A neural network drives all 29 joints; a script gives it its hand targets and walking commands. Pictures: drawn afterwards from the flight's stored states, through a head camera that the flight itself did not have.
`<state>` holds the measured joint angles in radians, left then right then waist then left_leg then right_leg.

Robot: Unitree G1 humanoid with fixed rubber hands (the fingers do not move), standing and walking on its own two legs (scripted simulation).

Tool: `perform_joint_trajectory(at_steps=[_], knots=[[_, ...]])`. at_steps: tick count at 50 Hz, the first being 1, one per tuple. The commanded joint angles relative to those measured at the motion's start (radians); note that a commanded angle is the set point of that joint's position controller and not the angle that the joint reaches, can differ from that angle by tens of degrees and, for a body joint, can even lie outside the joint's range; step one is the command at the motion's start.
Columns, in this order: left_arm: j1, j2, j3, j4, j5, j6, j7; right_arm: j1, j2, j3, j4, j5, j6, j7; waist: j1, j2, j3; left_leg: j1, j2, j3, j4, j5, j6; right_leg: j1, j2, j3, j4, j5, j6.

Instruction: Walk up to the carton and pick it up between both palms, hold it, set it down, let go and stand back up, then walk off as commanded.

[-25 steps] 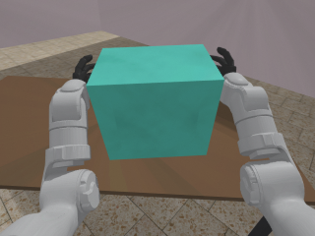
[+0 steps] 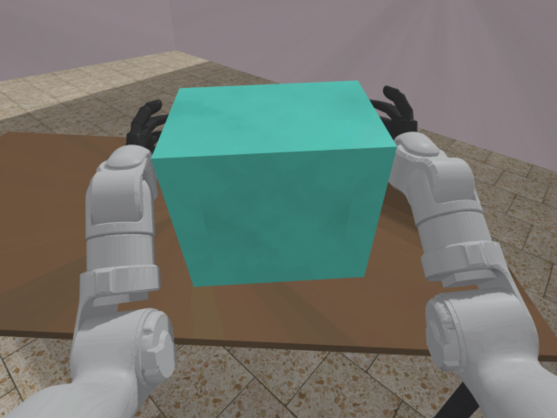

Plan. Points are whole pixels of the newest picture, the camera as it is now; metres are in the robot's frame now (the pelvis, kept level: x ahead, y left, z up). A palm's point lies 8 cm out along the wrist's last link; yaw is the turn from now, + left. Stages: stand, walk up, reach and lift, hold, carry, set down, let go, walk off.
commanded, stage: hold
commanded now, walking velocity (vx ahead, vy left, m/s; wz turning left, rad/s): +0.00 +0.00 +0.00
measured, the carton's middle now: (274, 185) +0.37 -0.01 +0.21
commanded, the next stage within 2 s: set down in 1.34 s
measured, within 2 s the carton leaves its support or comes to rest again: neither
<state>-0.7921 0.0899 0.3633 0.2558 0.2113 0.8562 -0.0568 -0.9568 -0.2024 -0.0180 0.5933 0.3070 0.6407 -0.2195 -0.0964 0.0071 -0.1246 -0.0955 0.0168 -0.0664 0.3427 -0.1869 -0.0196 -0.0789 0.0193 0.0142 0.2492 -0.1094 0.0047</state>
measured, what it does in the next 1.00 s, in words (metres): stands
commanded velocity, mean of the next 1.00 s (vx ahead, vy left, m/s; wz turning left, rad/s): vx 0.00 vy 0.00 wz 0.00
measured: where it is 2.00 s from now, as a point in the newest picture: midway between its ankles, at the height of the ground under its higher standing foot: outside the picture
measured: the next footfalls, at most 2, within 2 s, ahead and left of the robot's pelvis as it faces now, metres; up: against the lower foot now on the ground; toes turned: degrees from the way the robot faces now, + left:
none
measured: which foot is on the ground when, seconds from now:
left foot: down 0.00-1.00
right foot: down 0.00-1.00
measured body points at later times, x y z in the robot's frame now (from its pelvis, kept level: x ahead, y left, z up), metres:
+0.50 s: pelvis +0.00 +0.00 +0.00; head -0.08 +0.01 +0.44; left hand +0.39 +0.17 +0.26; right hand +0.38 -0.18 +0.29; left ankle +0.00 +0.13 -0.75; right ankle +0.02 -0.12 -0.75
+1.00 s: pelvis +0.00 +0.00 +0.00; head -0.07 +0.01 +0.44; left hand +0.39 +0.17 +0.26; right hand +0.38 -0.18 +0.28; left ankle +0.00 +0.13 -0.75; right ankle +0.02 -0.12 -0.75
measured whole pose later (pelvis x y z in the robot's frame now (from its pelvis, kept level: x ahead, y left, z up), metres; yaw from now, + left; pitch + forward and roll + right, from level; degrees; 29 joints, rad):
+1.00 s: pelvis +0.00 +0.00 +0.00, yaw +0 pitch -3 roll -1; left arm -0.79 0.09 0.36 0.26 0.21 0.86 -0.06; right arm -0.95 -0.20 -0.02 0.58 0.31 0.65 -0.23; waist -0.10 0.00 -0.14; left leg -0.10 0.02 -0.06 0.35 -0.19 -0.02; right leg -0.08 0.02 0.02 0.25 -0.11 0.00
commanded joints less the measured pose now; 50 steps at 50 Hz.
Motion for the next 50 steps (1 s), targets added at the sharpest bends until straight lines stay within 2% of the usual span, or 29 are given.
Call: perform_joint_trajectory(at_steps=[1, 2, 5, 6, 7, 9, 10, 11, 12, 14, 16, 21, 22, 23, 25, 27, 30, 31, 34, 35, 37, 38, 39, 40, 41, 45, 46, 47, 50], knots=[[-0.781, -0.473, -0.438, -0.165, -0.191, -0.076, -0.161, -0.723, 0.570, 0.249, -0.304, 0.180, -0.043, 0.178, 0.002, 0.038, -0.379, 0.002, -0.058, 0.058, -0.039, 0.215, -0.027, 0.219, 0.055, -0.011, 0.022, 0.189, 0.001], [-0.755, -0.467, -0.421, -0.136, -0.200, -0.076, -0.169, -0.700, 0.595, 0.247, -0.309, 0.176, -0.036, 0.172, -0.009, -0.008, -0.349, -0.005, -0.067, 0.063, -0.046, 0.223, -0.012, 0.229, 0.052, -0.015, 0.024, 0.218, 0.016], [-0.819, -0.476, -0.432, -0.221, -0.198, -0.082, -0.157, -0.692, 0.605, 0.273, -0.301, 0.200, -0.034, 0.180, 0.007, 0.059, -0.381, 0.013, -0.063, 0.059, -0.034, 0.271, -0.027, 0.227, 0.052, -0.004, 0.034, 0.242, -0.001], [-0.790, -0.495, -0.467, -0.196, -0.220, -0.081, -0.166, -0.690, 0.574, 0.226, -0.342, 0.165, -0.040, 0.172, -0.057, 0.037, -0.401, 0.032, -0.059, 0.049, -0.025, 0.257, -0.032, 0.222, 0.049, -0.001, 0.021, 0.262, 0.001], [-0.785, -0.462, -0.436, -0.176, -0.187, -0.072, -0.167, -0.704, 0.570, 0.252, -0.330, 0.180, -0.038, 0.176, -0.009, 0.040, -0.382, 0.007, -0.060, 0.053, -0.030, 0.245, -0.027, 0.222, 0.051, -0.009, 0.023, 0.225, 0.004], [-0.783, -0.471, -0.399, -0.100, -0.157, -0.065, -0.166, -0.746, 0.581, 0.253, -0.282, 0.164, -0.036, 0.190, 0.028, 0.008, -0.293, -0.040, -0.062, 0.060, -0.068, 0.149, -0.011, 0.189, 0.053, -0.017, 0.010, 0.102, 0.003], [-0.827, -0.483, -0.440, -0.158, -0.179, -0.078, -0.166, -0.724, 0.588, 0.236, -0.268, 0.176, -0.037, 0.193, -0.006, 0.043, -0.353, -0.026, -0.055, 0.050, -0.064, 0.156, -0.026, 0.197, 0.053, -0.018, 0.024, 0.121, 0.000], [-0.781, -0.471, -0.410, -0.084, -0.184, -0.073, -0.163, -0.738, 0.604, 0.261, -0.288, 0.177, -0.036, 0.188, 0.028, -0.011, -0.339, -0.029, -0.066, 0.071, -0.057, 0.148, -0.005, 0.200, 0.050, -0.014, 0.016, 0.128, 0.009], [-0.845, -0.486, -0.436, -0.150, -0.204, -0.088, -0.162, -0.754, 0.604, 0.235, -0.288, 0.169, -0.043, 0.190, 0.004, 0.027, -0.381, -0.030, -0.066, 0.058, -0.054, 0.167, -0.018, 0.202, 0.049, -0.011, 0.016, 0.138, -0.002], [-0.790, -0.483, -0.383, -0.056, -0.148, -0.075, -0.155, -0.763, 0.587, 0.253, -0.247, 0.175, -0.038, 0.196, 0.046, 0.017, -0.316, -0.047, -0.061, 0.061, -0.057, 0.154, -0.009, 0.189, 0.056, -0.013, 0.017, 0.109, -0.003], [-0.850, -0.504, -0.433, -0.105, -0.207, -0.096, -0.161, -0.790, 0.601, 0.210, -0.287, 0.161, -0.055, 0.187, -0.016, 0.014, -0.392, -0.013, -0.061, 0.062, -0.056, 0.149, -0.019, 0.189, 0.055, -0.016, 0.016, 0.121, 0.008], [-0.800, -0.472, -0.376, -0.078, -0.172, -0.090, -0.158, -0.759, 0.615, 0.256, -0.250, 0.172, -0.049, 0.188, 0.030, 0.001, -0.358, -0.013, -0.064, 0.069, -0.051, 0.185, 0.006, 0.200, 0.048, -0.013, 0.024, 0.171, 0.014], [-0.824, -0.487, -0.414, -0.078, -0.201, -0.097, -0.165, -0.744, 0.598, 0.208, -0.223, 0.153, -0.046, 0.181, -0.026, 0.001, -0.355, -0.016, -0.062, 0.057, -0.052, 0.148, -0.007, 0.190, 0.050, -0.007, 0.014, 0.160, 0.010], [-0.834, -0.459, -0.428, -0.071, -0.205, -0.099, -0.172, -0.746, 0.588, 0.196, -0.238, 0.141, -0.048, 0.173, -0.040, 0.006, -0.354, -0.018, -0.059, 0.057, -0.047, 0.125, -0.007, 0.174, 0.039, -0.003, 0.007, 0.152, 0.011], [-0.849, -0.469, -0.388, -0.099, -0.169, -0.093, -0.173, -0.752, 0.617, 0.236, -0.203, 0.163, -0.046, 0.178, 0.014, 0.048, -0.342, -0.038, -0.064, 0.065, -0.057, 0.168, -0.010, 0.214, 0.042, -0.001, 0.019, 0.155, 0.000], [-0.829, -0.479, -0.424, -0.140, -0.195, -0.089, -0.172, -0.718, 0.594, 0.226, -0.239, 0.176, -0.041, 0.174, -0.028, 0.052, -0.378, -0.008, -0.063, 0.053, -0.041, 0.194, -0.021, 0.212, 0.038, 0.000, 0.027, 0.210, 0.007], [-0.808, -0.466, -0.377, -0.100, -0.157, -0.082, -0.166, -0.737, 0.615, 0.253, -0.246, 0.179, -0.043, 0.177, 0.018, 0.023, -0.354, -0.018, -0.069, 0.065, -0.048, 0.183, 0.001, 0.218, 0.047, -0.013, 0.019, 0.164, 0.010], [-0.849, -0.471, -0.419, -0.085, -0.189, -0.091, -0.176, -0.737, 0.589, 0.199, -0.229, 0.145, -0.044, 0.175, -0.035, 0.027, -0.330, -0.031, -0.059, 0.057, -0.060, 0.126, -0.016, 0.189, 0.046, -0.005, 0.016, 0.133, 0.006], [-0.814, -0.499, -0.410, -0.126, -0.176, -0.087, -0.170, -0.728, 0.589, 0.239, -0.255, 0.174, -0.048, 0.177, -0.002, 0.048, -0.359, -0.001, -0.059, 0.053, -0.051, 0.217, -0.014, 0.220, 0.055, -0.002, 0.016, 0.179, -0.005], [-0.799, -0.470, -0.417, -0.122, -0.197, -0.088, -0.165, -0.746, 0.631, 0.283, -0.336, 0.194, -0.056, 0.178, 0.020, -0.005, -0.395, -0.017, -0.069, 0.062, -0.039, 0.237, -0.004, 0.241, 0.057, -0.009, 0.031, 0.229, 0.015], [-0.757, -0.479, -0.411, -0.137, -0.164, -0.077, -0.157, -0.715, 0.588, 0.284, -0.292, 0.200, -0.041, 0.176, 0.023, 0.034, -0.356, 0.008, -0.066, 0.058, -0.026, 0.277, -0.023, 0.209, 0.060, -0.018, 0.036, 0.244, 0.015], [-0.771, -0.468, -0.421, -0.107, -0.185, -0.073, -0.168, -0.739, 0.569, 0.248, -0.319, 0.183, -0.042, 0.166, -0.014, -0.001, -0.351, -0.009, -0.067, 0.053, -0.034, 0.225, -0.012, 0.202, 0.056, -0.007, 0.018, 0.222, 0.013], [-0.799, -0.484, -0.424, -0.104, -0.173, -0.072, -0.165, -0.722, 0.566, 0.236, -0.261, 0.182, -0.034, 0.177, -0.003, 0.054, -0.327, -0.008, -0.057, 0.055, -0.051, 0.185, -0.029, 0.185, 0.057, -0.011, 0.020, 0.149, -0.003], [-0.828, -0.486, -0.435, -0.096, -0.202, -0.080, -0.166, -0.754, 0.574, 0.233, -0.281, 0.180, -0.041, 0.181, -0.004, 0.028, -0.348, -0.019, -0.052, 0.053, -0.051, 0.157, -0.024, 0.192, 0.064, -0.008, 0.014, 0.115, -0.007], [-0.818, -0.474, -0.430, -0.109, -0.203, -0.090, -0.158, -0.759, 0.610, 0.244, -0.290, 0.169, -0.045, 0.179, 0.015, 0.000, -0.345, -0.012, -0.058, 0.057, -0.041, 0.157, -0.009, 0.176, 0.055, -0.006, 0.012, 0.120, 0.001], [-0.830, -0.478, -0.456, -0.164, -0.220, -0.098, -0.157, -0.707, 0.597, 0.231, -0.266, 0.164, -0.036, 0.175, -0.031, 0.037, -0.389, 0.011, -0.064, 0.056, -0.033, 0.196, -0.023, 0.195, 0.050, -0.008, 0.028, 0.208, 0.009], [-0.761, -0.478, -0.417, -0.161, -0.202, -0.079, -0.165, -0.677, 0.606, 0.285, -0.312, 0.199, -0.032, 0.169, 0.001, 0.001, -0.402, 0.019, -0.071, 0.060, -0.017, 0.275, -0.004, 0.240, 0.051, -0.004, 0.037, 0.307, 0.019], [-0.784, -0.492, -0.454, -0.208, -0.221, -0.086, -0.156, -0.740, 0.604, 0.287, -0.383, 0.209, -0.047, 0.172, 0.005, 0.035, -0.438, 0.035, -0.064, 0.055, -0.008, 0.300, -0.015, 0.224, 0.058, -0.003, 0.036, 0.298, 0.011], [-0.756, -0.465, -0.400, -0.109, -0.165, -0.061, -0.167, -0.696, 0.550, 0.231, -0.239, 0.182, -0.020, 0.176, -0.011, 0.054, -0.288, -0.006, -0.057, 0.056, -0.053, 0.177, -0.026, 0.191, 0.051, -0.008, 0.014, 0.161, 0.005]])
